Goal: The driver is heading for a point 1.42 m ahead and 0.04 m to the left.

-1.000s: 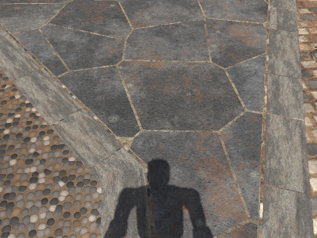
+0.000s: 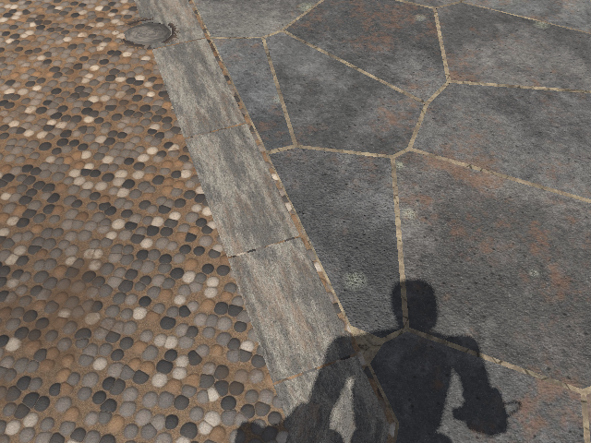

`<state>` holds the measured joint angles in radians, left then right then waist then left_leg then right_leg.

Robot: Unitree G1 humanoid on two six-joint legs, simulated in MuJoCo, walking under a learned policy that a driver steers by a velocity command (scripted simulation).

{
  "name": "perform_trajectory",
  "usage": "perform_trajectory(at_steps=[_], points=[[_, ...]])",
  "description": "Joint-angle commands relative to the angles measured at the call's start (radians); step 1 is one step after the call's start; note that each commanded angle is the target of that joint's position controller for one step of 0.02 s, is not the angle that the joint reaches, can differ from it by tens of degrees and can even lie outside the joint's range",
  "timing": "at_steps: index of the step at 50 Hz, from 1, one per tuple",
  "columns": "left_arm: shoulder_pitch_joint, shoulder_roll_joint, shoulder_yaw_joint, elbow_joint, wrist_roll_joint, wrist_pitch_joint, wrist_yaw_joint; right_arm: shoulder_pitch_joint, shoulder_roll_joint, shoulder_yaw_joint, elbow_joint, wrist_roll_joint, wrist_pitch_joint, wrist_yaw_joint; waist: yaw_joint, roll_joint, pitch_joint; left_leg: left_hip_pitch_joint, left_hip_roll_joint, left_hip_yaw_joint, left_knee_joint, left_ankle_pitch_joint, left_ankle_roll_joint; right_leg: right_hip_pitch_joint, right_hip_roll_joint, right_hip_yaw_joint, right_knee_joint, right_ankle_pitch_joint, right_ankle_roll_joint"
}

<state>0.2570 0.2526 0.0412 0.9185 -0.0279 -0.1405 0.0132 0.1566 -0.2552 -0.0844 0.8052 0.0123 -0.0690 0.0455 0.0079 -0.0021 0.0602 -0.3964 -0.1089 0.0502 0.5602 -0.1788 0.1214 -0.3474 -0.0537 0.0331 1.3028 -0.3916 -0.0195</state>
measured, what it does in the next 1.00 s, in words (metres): walks ahead, turning left: right foot, then left foot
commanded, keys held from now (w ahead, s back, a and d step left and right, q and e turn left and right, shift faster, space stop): w+q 0.28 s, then s+q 0.02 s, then s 0.38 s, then w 0.32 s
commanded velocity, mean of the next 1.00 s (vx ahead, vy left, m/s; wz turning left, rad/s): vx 0.24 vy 0.00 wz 0.31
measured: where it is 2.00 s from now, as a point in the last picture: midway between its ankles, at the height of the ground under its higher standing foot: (280, 315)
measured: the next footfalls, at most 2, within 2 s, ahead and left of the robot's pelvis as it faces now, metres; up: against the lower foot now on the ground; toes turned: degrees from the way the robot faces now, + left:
right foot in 0.38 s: +0.43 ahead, -0.10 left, +0.00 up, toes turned +15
left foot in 0.82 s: +0.27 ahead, +0.11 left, +0.00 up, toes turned +15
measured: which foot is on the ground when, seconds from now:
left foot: down 0.00-0.38, up 0.40-0.80, down 0.82-1.00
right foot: up 0.00-0.36, down 0.38-0.80, up 0.82-1.00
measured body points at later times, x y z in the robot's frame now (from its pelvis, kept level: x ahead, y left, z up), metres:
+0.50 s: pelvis +0.26 -0.03 +0.01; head +0.31 -0.02 +0.45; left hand +0.40 +0.25 -0.08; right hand +0.41 -0.29 -0.12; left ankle +0.12 +0.07 -0.61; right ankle +0.39 -0.11 -0.72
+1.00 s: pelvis +0.29 +0.01 +0.03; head +0.28 +0.04 +0.48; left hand +0.33 +0.32 -0.10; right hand +0.40 -0.25 -0.08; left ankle +0.23 +0.10 -0.72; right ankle +0.40 -0.12 -0.64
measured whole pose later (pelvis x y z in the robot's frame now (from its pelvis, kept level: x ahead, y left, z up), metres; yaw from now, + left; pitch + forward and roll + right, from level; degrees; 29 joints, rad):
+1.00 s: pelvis +0.29 +0.01 +0.03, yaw +17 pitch +1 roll -2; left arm 0.19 0.31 0.08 0.85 -0.01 -0.03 0.01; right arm 0.42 -0.25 -0.05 0.80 0.00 -0.05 -0.02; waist -0.03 -0.03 -0.06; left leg -0.14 0.01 -0.04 0.34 -0.23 0.03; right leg -0.60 -0.03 0.01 0.97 -0.17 0.00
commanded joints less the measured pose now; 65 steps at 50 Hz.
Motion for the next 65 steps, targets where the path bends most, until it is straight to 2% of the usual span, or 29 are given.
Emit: perform_trajectory(at_steps=[1, 5, 10, 13, 16, 18, 19, 20, 21, 22, 24, 26, 28, 34, 37, 39, 40, 41, 42, 43, 44, 46, 48, 54, 58, 61, 63, 64, 65], points=[[0.054, 0.136, 0.043, -0.082, 0.014, -0.003, 0.004, -0.003, -0.095, -0.018, -0.075, -0.008, -0.027, -0.005, 0.034, -0.025, -0.107, 0.233, 0.279, -0.437, -0.338, 0.166, 0.189, -0.248, -0.086, 0.079, -0.068, 0.082, 0.000], [-0.078, 0.100, 0.040, -0.155, 0.051, 0.028, 0.014, 0.072, -0.141, -0.027, -0.062, 0.003, -0.030, -0.035, 0.016, 0.015, -0.054, 0.102, 0.224, -0.322, -0.369, 0.268, 0.181, -0.260, -0.071, 0.025, -0.308, 0.227, 0.064], [-0.290, 0.066, 0.024, -0.227, 0.036, 0.018, 0.001, 0.175, -0.153, -0.029, -0.049, 0.013, -0.012, -0.054, -0.069, 0.071, -0.043, 0.122, 0.170, -0.299, -0.328, 0.161, 0.101, -0.214, 0.017, 0.005, -0.701, 0.509, 0.063], [-0.353, 0.089, 0.027, -0.264, 0.025, 0.008, -0.015, 0.220, -0.151, -0.028, -0.038, 0.017, -0.004, -0.057, -0.091, 0.092, -0.052, 0.209, 0.203, -0.371, -0.268, 0.141, 0.091, -0.206, 0.041, 0.024, -0.783, 0.500, 0.051], [-0.344, 0.125, 0.038, -0.278, 0.036, -0.011, -0.028, 0.228, -0.151, -0.029, -0.041, 0.010, 0.019, -0.073, -0.072, 0.116, -0.063, 0.329, 0.218, -0.429, -0.121, 0.314, 0.060, -0.185, 0.077, 0.020, -0.863, 0.402, 0.020], [-0.205, 0.150, 0.048, -0.248, 0.059, -0.027, -0.026, 0.183, -0.133, -0.021, -0.068, 0.006, 0.030, -0.083, 0.001, 0.142, -0.149, 0.345, 0.155, -0.393, 0.065, 0.552, -0.007, 0.015, 0.079, -0.014, -0.945, 0.558, -0.036], [-0.060, 0.208, 0.059, -0.234, 0.083, -0.033, -0.023, 0.142, -0.098, -0.005, -0.113, -0.010, 0.025, -0.082, 0.063, 0.087, -0.299, 0.199, 0.107, -0.355, 0.301, 0.426, -0.059, 0.319, -0.078, 0.098, -0.851, 0.929, -0.112], [0.031, 0.241, 0.062, -0.218, 0.097, -0.014, -0.020, 0.328, -0.027, 0.016, -0.103, -0.008, 0.018, -0.078, 0.016, -0.206, -0.480, -0.115, -0.062, -0.270, 0.681, -0.405, -0.144, 0.708, -0.388, 0.421, -0.758, 1.439, -0.330], [0.064, 0.193, 0.056, -0.208, 0.054, 0.005, -0.029, 0.414, -0.128, 0.009, -0.090, 0.005, 0.017, -0.068, 0.015, -0.241, -0.601, -0.210, -0.018, -0.311, 0.846, -0.569, -0.163, 0.767, -0.468, 0.584, -0.764, 1.312, -0.383], [-0.006, 0.139, 0.042, -0.244, 0.042, 0.023, -0.026, 0.310, -0.196, -0.010, -0.092, 0.017, 0.033, -0.069, 0.046, -0.142, -0.485, -0.269, 0.029, -0.310, 0.901, -0.508, -0.186, 0.672, -0.400, 0.461, -0.781, 1.202, -0.336], [-0.098, 0.097, 0.018, -0.245, 0.038, 0.055, -0.014, 0.160, -0.180, -0.009, -0.120, 0.001, 0.067, -0.083, 0.032, -0.033, -0.261, -0.282, 0.068, -0.230, 0.833, -0.420, -0.209, 0.396, -0.279, 0.283, -0.849, 1.088, -0.271], [-0.154, 0.116, 0.015, -0.234, 0.050, 0.076, -0.014, 0.196, -0.116, 0.003, -0.119, 0.005, 0.099, -0.085, -0.035, -0.071, -0.179, -0.134, 0.084, -0.180, 0.707, -0.368, -0.210, 0.164, -0.203, 0.180, -0.924, 0.996, -0.240], [-0.185, 0.145, 0.024, -0.225, 0.051, 0.091, -0.012, 0.220, -0.076, 0.016, -0.124, 0.001, 0.107, -0.090, -0.058, -0.123, -0.185, -0.056, 0.075, -0.125, 0.572, -0.319, -0.222, 0.105, -0.175, 0.109, -0.956, 1.053, -0.246], [-0.175, 0.177, 0.035, -0.188, 0.034, 0.138, 0.016, 0.143, -0.097, 0.018, -0.140, -0.016, 0.123, -0.091, -0.028, -0.155, -0.223, 0.032, 0.111, -0.102, 0.361, -0.183, -0.201, 0.120, -0.211, 0.112, -0.969, 0.839, -0.244], [-0.170, 0.173, 0.032, -0.175, 0.026, 0.148, 0.009, 0.146, -0.100, 0.014, -0.132, -0.011, 0.121, -0.074, -0.019, -0.178, -0.207, 0.159, 0.129, -0.070, 0.165, -0.155, -0.153, 0.024, -0.189, 0.141, -1.041, 0.082, -0.195], [-0.140, 0.138, 0.019, -0.151, 0.022, 0.146, -0.001, 0.192, -0.077, 0.014, -0.099, -0.021, 0.112, -0.060, -0.045, -0.172, -0.154, 0.316, 0.076, 0.007, -0.014, -0.133, -0.107, -0.109, -0.130, 0.107, -1.036, -0.226, -0.110], [-0.115, 0.112, 0.011, -0.142, 0.027, 0.144, -0.004, 0.213, -0.091, 0.011, -0.099, -0.024, 0.107, -0.059, -0.053, -0.108, -0.123, 0.341, 0.116, -0.059, -0.097, -0.228, -0.075, -0.158, -0.077, 0.070, -0.950, -0.282, -0.051], [-0.119, 0.041, -0.006, -0.157, 0.040, 0.138, -0.013, 0.266, -0.151, 0.003, -0.102, -0.031, 0.103, -0.068, -0.052, 0.123, -0.128, 0.375, 0.342, -0.364, -0.240, -0.433, -0.002, -0.267, 0.018, -0.042, -0.598, -0.251, 0.026], [-0.174, 0.112, 0.024, -0.206, 0.017, 0.117, -0.009, 0.252, -0.317, -0.038, -0.100, -0.038, 0.090, -0.057, -0.061, 0.288, -0.001, 0.203, 0.491, -0.657, -0.423, -0.664, 0.154, -0.449, 0.086, -0.042, -0.448, -0.178, 0.020], [-0.229, 0.194, 0.051, -0.218, -0.007, 0.105, 0.003, 0.195, -0.284, -0.035, -0.109, -0.046, 0.058, -0.060, -0.054, 0.220, 0.087, 0.129, 0.476, -0.691, -0.490, -0.717, 0.166, -0.466, 0.032, 0.034, -0.347, -0.081, 0.004], [-0.186, 0.203, 0.062, -0.197, -0.010, 0.104, 0.006, 0.136, -0.221, -0.016, -0.106, -0.035, 0.032, -0.066, -0.009, 0.216, 0.093, 0.149, 0.435, -0.610, -0.484, -0.622, 0.116, -0.474, 0.017, 0.054, -0.318, 0.027, -0.004], [-0.109, 0.171, 0.065, -0.139, 0.022, 0.107, 0.005, 0.117, -0.157, 0.001, -0.099, -0.013, 0.005, -0.067, 0.007, 0.190, 0.038, 0.211, 0.364, -0.453, -0.462, -0.445, 0.055, -0.442, 0.004, 0.032, -0.290, 0.155, 0.015], [-0.115, 0.130, 0.061, -0.128, 0.023, 0.095, -0.005, 0.176, -0.131, 0.006, -0.074, -0.011, -0.008, -0.070, -0.005, 0.143, 0.006, 0.255, 0.334, -0.368, -0.460, -0.324, 0.042, -0.425, 0.001, 0.005, -0.293, 0.247, 0.022], [-0.230, 0.074, 0.037, -0.157, 0.012, 0.070, -0.025, 0.274, -0.166, -0.011, -0.030, -0.005, -0.010, -0.078, -0.070, 0.150, -0.002, 0.320, 0.331, -0.252, -0.459, -0.143, 0.054, -0.341, 0.004, -0.036, -0.602, 0.347, 0.051], [-0.265, 0.084, 0.025, -0.178, 0.003, 0.056, -0.040, 0.302, -0.191, -0.022, -0.004, 0.008, -0.003, -0.073, -0.095, 0.145, 0.024, 0.305, 0.359, -0.244, -0.430, -0.138, 0.074, -0.252, 0.010, -0.057, -0.726, 0.274, 0.035], [-0.232, 0.113, 0.027, -0.184, -0.003, 0.044, -0.048, 0.289, -0.195, -0.026, 0.007, 0.016, 0.004, -0.066, -0.066, 0.152, 0.024, 0.315, 0.387, -0.265, -0.388, -0.116, 0.067, -0.161, 0.010, -0.058, -0.794, 0.214, -0.009], [-0.099, 0.144, 0.044, -0.140, 0.002, 0.040, -0.044, 0.259, -0.183, -0.020, 0.001, 0.015, 0.012, -0.063, 0.010, 0.131, -0.031, 0.264, 0.345, -0.224, -0.259, 0.040, 0.034, 0.058, 0.049, -0.092, -0.854, 0.226, -0.039], [0.042, 0.192, 0.066, -0.102, 0.001, 0.037, -0.035, 0.252, -0.142, -0.005, -0.004, 0.005, 0.011, -0.062, 0.071, 0.076, -0.125, 0.185, 0.281, -0.151, -0.049, 0.146, -0.002, 0.276, 0.005, -0.031, -0.863, 0.227, -0.070], [0.188, 0.309, 0.094, -0.081, 0.019, 0.040, -0.027, 0.270, -0.065, 0.021, -0.051, -0.011, -0.004, -0.060, 0.101, -0.170, -0.275, -0.116, 0.159, -0.037, 0.356, -0.015, -0.081, 0.607, -0.246, 0.321, -0.897, 0.167, -0.185]])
